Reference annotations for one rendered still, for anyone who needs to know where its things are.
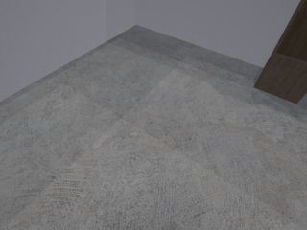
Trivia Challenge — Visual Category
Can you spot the cupboard door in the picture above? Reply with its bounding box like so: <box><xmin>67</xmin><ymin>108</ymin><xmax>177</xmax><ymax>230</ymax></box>
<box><xmin>276</xmin><ymin>0</ymin><xmax>307</xmax><ymax>61</ymax></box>

